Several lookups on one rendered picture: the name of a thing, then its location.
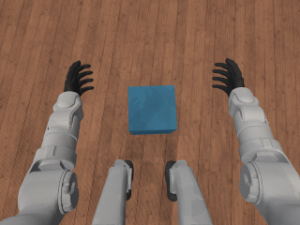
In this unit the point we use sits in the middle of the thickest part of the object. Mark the robot left forearm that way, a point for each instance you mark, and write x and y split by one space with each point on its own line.
58 148

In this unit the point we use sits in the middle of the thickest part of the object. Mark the robot left hand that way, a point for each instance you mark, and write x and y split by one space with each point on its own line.
73 83

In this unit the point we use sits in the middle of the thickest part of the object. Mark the robot right forearm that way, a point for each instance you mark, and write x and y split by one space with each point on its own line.
252 129

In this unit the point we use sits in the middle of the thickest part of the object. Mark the carton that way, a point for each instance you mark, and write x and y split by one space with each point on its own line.
151 109

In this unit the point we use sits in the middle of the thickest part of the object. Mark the robot right upper arm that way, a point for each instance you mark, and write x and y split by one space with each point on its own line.
274 189

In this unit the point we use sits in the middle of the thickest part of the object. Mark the robot left thigh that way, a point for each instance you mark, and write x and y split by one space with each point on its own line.
111 207

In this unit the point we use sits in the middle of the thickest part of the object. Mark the robot right hand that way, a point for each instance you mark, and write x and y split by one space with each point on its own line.
233 75

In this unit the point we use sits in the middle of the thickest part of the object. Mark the left robot shin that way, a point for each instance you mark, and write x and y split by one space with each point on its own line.
119 162

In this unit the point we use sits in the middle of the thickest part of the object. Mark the robot left upper arm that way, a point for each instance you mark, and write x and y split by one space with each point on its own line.
45 198

